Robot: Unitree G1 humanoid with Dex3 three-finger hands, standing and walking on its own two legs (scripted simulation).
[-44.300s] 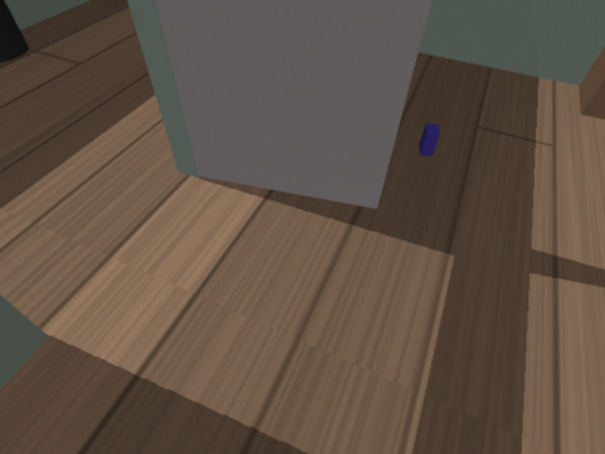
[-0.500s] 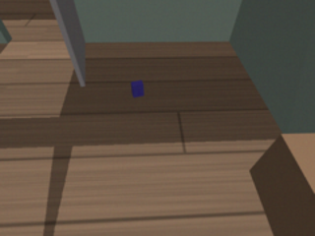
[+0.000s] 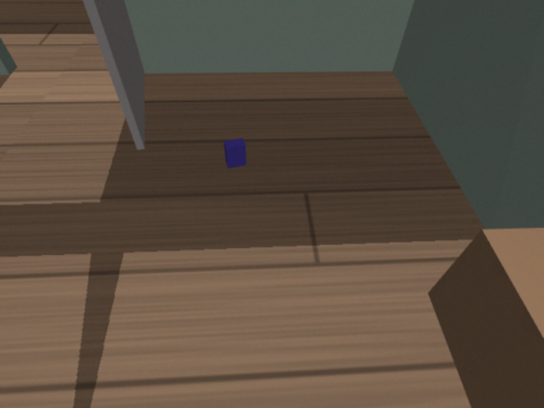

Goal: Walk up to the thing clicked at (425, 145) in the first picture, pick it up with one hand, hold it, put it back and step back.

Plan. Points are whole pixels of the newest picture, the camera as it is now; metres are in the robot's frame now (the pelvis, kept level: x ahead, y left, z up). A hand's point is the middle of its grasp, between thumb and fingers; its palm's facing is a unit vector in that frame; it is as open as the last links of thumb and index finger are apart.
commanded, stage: stand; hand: left
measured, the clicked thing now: (235, 153) +1.42 +0.21 -0.71
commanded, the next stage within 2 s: walk up in 0.88 s
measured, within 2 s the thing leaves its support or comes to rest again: neither
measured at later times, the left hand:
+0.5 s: hand out of the picture +0.07 +0.26 -0.16, palm faces -0.03 -0.94 -0.35, open 7.3 cm
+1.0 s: hand out of the picture +0.08 +0.27 -0.15, palm faces +0.03 -0.94 -0.34, open 7.3 cm
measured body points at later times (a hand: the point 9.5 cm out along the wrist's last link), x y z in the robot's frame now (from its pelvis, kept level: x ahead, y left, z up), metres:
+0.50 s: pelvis +0.00 +0.00 +0.00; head +0.01 +0.00 +0.45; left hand +0.07 +0.31 -0.13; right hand +0.07 -0.30 -0.14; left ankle +0.00 +0.15 -0.75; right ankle -0.01 -0.12 -0.75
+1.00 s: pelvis +0.01 +0.01 +0.00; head +0.02 +0.01 +0.45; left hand +0.08 +0.32 -0.13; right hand +0.08 -0.31 -0.13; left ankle +0.00 +0.14 -0.73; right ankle -0.01 -0.12 -0.75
